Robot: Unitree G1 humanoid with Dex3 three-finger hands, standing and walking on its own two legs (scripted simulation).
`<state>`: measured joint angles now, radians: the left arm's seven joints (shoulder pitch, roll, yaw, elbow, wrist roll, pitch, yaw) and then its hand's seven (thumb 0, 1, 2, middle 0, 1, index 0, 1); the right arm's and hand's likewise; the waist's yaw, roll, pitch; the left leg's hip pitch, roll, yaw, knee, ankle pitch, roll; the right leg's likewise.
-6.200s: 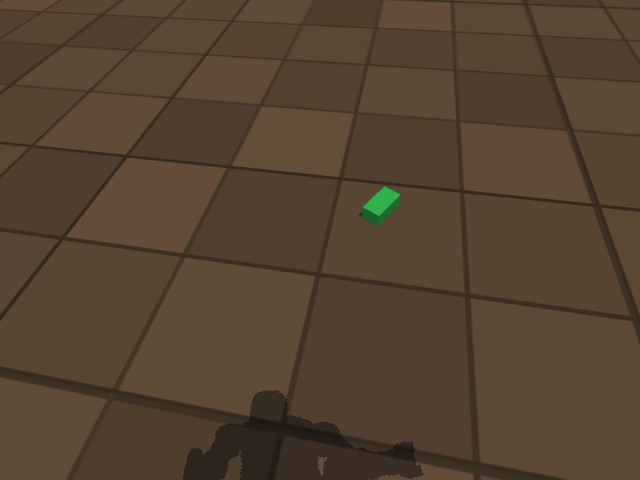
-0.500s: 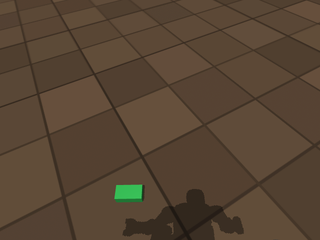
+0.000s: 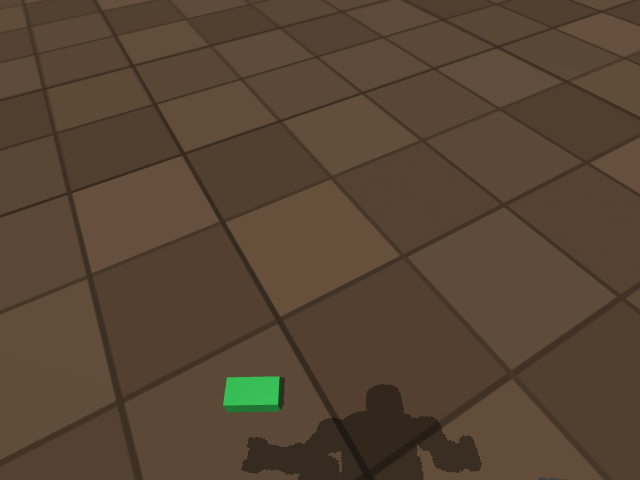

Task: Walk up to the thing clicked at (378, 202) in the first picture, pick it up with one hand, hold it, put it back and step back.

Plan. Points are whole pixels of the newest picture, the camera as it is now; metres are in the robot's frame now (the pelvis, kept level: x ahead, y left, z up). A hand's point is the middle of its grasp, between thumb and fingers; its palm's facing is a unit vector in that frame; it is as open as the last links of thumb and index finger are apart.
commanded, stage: stand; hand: left
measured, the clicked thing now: (253, 394) +0.47 +0.24 -0.75
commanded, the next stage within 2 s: none
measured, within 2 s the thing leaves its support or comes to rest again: neither
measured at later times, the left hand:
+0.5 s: hand out of the picture +0.06 +0.25 -0.16, palm faces -0.02 -0.94 -0.35, open 7.4 cm
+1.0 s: hand out of the picture +0.07 +0.24 -0.15, palm faces -0.02 -0.94 -0.34, open 7.4 cm
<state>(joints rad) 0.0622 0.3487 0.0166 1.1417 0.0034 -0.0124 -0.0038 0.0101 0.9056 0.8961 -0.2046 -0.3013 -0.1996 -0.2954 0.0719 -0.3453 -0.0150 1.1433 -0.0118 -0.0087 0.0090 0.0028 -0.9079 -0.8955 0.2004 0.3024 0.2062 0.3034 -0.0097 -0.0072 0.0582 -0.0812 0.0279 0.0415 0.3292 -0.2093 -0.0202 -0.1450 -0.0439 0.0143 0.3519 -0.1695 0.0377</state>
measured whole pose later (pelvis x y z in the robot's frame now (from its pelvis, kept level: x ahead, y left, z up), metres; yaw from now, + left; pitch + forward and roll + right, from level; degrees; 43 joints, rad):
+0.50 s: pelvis -0.01 -0.01 +0.00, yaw +0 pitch -3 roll +0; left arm 0.10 0.35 0.00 1.14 0.01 -0.01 -0.01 0.01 0.91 0.90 -0.20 -0.30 -0.20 -0.30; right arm 0.08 -0.35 -0.01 1.15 -0.01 0.00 0.02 0.00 -0.91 -0.90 0.20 0.30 0.21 0.30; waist 0.00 0.00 0.06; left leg -0.09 0.04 0.03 0.32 -0.19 -0.03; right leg -0.14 -0.03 0.00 0.34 -0.15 0.02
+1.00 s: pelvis -0.01 -0.01 +0.00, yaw +0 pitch -2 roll +0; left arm 0.10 0.35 0.00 1.13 0.01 -0.01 -0.01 0.01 0.91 0.90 -0.20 -0.30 -0.20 -0.30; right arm 0.11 -0.35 0.00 1.14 -0.01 -0.01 0.01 0.00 -0.91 -0.90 0.20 0.30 0.21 0.30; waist 0.00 0.00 0.06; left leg -0.09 0.04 0.03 0.32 -0.19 -0.04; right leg -0.15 -0.03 0.00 0.35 -0.16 0.02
